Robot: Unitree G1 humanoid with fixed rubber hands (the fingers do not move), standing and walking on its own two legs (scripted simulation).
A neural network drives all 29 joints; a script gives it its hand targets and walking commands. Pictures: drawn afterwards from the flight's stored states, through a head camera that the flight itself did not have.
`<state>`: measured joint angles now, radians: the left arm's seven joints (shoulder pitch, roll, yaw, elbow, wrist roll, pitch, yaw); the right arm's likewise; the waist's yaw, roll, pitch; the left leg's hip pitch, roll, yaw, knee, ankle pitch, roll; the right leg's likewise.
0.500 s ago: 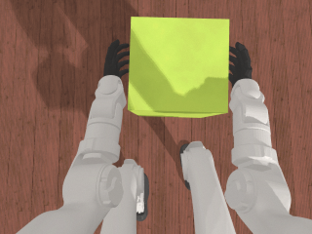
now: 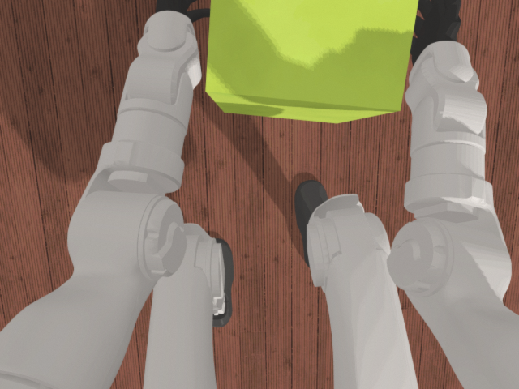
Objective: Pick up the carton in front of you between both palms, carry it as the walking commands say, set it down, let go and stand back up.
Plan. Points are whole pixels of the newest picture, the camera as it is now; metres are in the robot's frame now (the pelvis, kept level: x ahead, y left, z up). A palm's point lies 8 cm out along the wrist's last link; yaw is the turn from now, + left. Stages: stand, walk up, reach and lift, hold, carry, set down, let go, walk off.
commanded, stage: set down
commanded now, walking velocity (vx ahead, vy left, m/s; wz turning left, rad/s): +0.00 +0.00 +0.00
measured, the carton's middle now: (297, 38) +0.53 -0.14 -0.22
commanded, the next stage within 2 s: none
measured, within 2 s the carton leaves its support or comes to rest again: rests again in 1.24 s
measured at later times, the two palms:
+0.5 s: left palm (192, 32) +0.57 +0.00 -0.22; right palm (418, 40) +0.48 -0.30 -0.20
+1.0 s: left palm (200, 39) +0.56 -0.01 -0.23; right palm (421, 49) +0.48 -0.31 -0.22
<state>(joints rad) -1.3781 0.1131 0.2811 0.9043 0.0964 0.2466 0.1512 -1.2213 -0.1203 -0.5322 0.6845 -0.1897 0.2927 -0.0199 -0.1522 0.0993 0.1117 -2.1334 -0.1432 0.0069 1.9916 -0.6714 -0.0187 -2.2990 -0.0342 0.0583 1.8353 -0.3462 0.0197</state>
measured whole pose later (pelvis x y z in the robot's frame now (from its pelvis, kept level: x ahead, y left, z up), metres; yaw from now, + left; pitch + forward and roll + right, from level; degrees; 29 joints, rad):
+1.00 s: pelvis -0.01 +0.00 -0.05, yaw -1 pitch +40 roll -1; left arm -1.57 0.17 0.15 1.06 0.11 0.20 0.08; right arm -1.41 -0.34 -0.53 1.03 -0.06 0.18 0.07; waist -0.18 0.03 0.35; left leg -2.20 -0.18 -0.03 2.20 -0.70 -0.03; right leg -2.35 -0.07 0.02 2.01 -0.37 0.02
